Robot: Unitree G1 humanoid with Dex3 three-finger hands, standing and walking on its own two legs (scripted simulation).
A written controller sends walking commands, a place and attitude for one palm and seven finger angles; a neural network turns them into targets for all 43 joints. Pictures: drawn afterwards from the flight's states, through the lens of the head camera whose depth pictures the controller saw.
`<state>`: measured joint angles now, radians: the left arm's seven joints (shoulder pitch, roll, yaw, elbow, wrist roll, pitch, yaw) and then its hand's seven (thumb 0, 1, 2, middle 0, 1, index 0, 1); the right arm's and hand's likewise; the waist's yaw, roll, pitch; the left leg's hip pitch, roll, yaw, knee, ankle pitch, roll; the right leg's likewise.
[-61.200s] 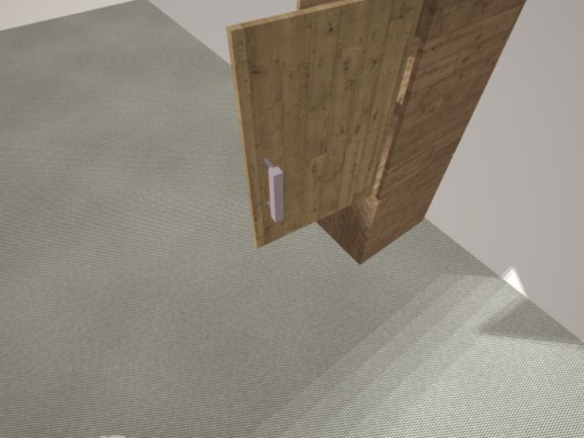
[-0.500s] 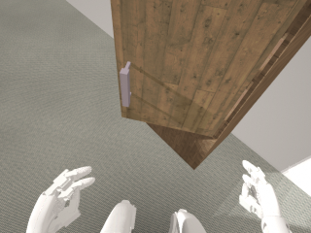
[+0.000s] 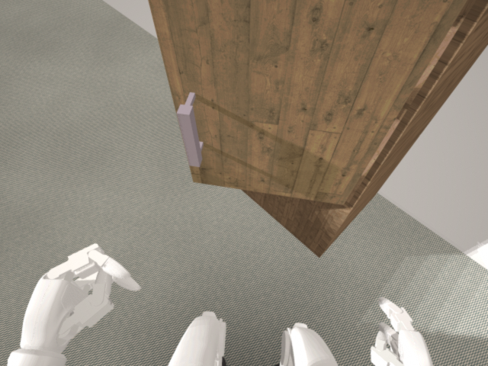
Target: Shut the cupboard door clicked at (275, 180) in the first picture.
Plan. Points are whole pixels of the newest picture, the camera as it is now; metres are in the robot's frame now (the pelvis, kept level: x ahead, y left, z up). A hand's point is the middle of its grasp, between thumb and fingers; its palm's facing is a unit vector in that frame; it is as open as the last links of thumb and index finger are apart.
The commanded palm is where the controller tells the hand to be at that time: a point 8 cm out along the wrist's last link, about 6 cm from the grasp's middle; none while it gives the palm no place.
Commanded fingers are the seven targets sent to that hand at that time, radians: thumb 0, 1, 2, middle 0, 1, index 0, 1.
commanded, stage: raise the hand and make a fist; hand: left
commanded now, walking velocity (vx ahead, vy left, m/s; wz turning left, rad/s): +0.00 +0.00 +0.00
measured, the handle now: (193, 131) +0.54 +0.15 +0.02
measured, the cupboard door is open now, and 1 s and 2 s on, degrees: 36 36 36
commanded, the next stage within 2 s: bring the fist close to the handle in 0.96 s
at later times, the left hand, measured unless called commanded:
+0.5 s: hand (109, 296) +0.21 +0.21 +0.04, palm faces -0.12 -0.99 -0.02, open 3.1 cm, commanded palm +0.20 +0.26 +0.05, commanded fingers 0.00 0.90 0.90 -1.30 -1.50 -1.30 -1.50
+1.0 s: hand (118, 283) +0.23 +0.20 +0.05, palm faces -0.10 -0.99 -0.04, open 3.1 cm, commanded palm +0.20 +0.25 +0.05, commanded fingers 0.00 0.90 0.90 -1.30 -1.50 -1.30 -1.50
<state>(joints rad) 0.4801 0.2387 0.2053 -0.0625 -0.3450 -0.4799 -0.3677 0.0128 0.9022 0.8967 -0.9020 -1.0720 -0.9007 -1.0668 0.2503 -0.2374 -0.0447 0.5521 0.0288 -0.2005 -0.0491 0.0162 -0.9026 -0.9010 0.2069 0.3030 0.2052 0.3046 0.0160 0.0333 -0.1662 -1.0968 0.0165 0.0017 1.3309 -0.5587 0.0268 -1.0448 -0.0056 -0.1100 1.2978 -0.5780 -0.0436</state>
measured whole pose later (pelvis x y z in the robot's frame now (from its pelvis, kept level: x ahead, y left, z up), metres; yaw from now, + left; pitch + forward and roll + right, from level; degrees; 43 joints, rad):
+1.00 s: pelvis +0.00 +0.01 +0.00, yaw +0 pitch +19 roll -3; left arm 0.38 0.27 0.17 -0.03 -0.31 -0.42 -0.35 0.01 0.90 0.90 -1.30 -1.50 -1.30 -1.50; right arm 0.23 -0.25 0.00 0.47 0.03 -0.16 -0.03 0.01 -0.90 -0.90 0.21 0.30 0.21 0.30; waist 0.00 0.03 -0.18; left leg -1.12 0.02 -0.01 1.35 -0.57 0.04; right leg -1.06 0.00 -0.11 1.30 -0.58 -0.03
